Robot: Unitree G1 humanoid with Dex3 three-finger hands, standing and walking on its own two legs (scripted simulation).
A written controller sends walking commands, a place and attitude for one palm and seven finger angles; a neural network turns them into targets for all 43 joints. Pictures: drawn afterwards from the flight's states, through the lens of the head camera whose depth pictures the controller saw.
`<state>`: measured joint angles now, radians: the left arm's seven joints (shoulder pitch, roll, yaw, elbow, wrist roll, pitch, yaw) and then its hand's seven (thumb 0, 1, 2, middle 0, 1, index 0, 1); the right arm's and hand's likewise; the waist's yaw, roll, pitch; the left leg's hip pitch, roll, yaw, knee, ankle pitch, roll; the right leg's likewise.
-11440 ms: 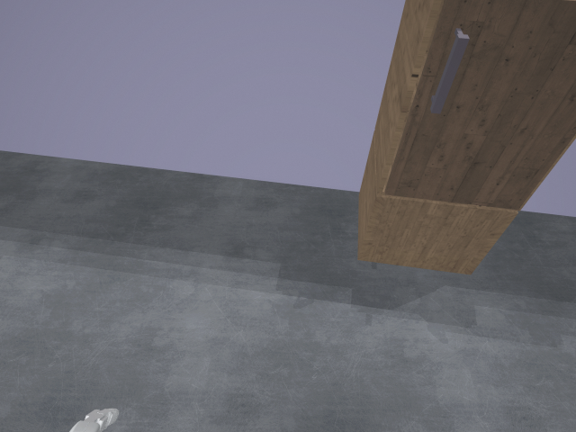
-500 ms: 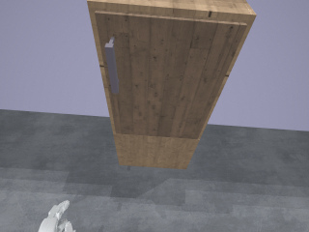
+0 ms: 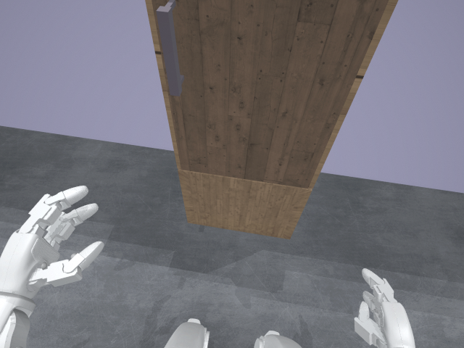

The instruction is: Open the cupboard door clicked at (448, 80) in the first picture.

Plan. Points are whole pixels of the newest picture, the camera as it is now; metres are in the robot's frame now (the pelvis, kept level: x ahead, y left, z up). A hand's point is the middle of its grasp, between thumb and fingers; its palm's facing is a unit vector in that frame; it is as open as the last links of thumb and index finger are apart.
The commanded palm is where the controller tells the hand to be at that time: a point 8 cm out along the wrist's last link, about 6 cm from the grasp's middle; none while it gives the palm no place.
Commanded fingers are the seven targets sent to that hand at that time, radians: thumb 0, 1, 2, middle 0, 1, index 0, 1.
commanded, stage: raise the hand with hooked fingers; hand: left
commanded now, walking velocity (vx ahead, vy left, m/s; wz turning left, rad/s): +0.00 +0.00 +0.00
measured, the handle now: (173, 50) +0.64 +0.19 +0.17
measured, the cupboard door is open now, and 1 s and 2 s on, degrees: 0 0 0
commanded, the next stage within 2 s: move the hooked fingers beside the handle in 1.50 s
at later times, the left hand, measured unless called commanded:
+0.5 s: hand (57, 193) +0.30 +0.30 +0.11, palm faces -0.09 -0.99 -0.05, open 12.6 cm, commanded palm +0.27 +0.36 +0.13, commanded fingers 0.00 -0.41 0.34 -0.29 -1.14 -0.29 -1.14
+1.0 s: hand (7, 135) +0.35 +0.36 +0.18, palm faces -0.03 -1.00 -0.06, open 14.0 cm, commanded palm +0.31 +0.41 +0.18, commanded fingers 0.00 -0.50 0.30 -0.30 -1.20 -0.30 -1.20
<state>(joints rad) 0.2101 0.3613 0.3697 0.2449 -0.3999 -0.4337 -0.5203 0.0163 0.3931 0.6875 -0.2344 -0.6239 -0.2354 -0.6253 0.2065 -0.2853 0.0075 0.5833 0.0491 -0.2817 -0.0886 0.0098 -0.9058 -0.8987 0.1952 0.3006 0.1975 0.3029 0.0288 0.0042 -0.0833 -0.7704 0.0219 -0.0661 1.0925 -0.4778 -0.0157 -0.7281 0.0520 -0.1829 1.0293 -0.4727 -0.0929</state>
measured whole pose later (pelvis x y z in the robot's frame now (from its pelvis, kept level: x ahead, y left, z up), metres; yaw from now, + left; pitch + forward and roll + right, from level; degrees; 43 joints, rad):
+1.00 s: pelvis +0.04 +0.10 +0.06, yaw -2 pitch +3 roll -3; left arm -0.12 0.47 0.42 0.29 -0.32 -0.05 -0.48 -0.01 -0.50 0.30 -0.30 -1.20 -0.30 -1.20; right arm 0.27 -0.26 0.08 0.59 0.05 -0.21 -0.09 0.01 -0.90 -0.90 0.20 0.30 0.20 0.30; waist 0.03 0.03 -0.05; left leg -0.39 -0.07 0.01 0.69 -0.36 0.10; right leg -0.36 -0.01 -0.06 0.61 -0.31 0.00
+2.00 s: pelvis +0.03 +0.03 +0.06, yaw -4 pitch +6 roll -1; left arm -0.39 0.52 0.44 0.70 -0.31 -0.11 -0.51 -0.01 -0.50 0.30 -0.30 -1.20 -0.30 -1.20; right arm 0.28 -0.30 0.05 0.61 0.08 -0.15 -0.10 0.01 -0.90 -0.90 0.20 0.30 0.20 0.30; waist -0.03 0.03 -0.05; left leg -0.47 0.00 0.01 0.70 -0.35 0.01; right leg -0.46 0.06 -0.07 0.66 -0.31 -0.07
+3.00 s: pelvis +0.04 +0.06 +0.05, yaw -4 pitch +13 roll -2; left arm -0.89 0.59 0.39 1.19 -0.14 -0.27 -0.36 -0.01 -0.50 0.30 -0.30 -1.20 -0.30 -1.20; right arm 0.41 -0.30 0.04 0.65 0.03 0.00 -0.05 0.00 -0.91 -0.90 0.20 0.30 0.20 0.30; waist -0.13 0.01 -0.06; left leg -0.64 -0.01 0.02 0.79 -0.38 0.06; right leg -0.62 0.04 -0.06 0.71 -0.33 -0.03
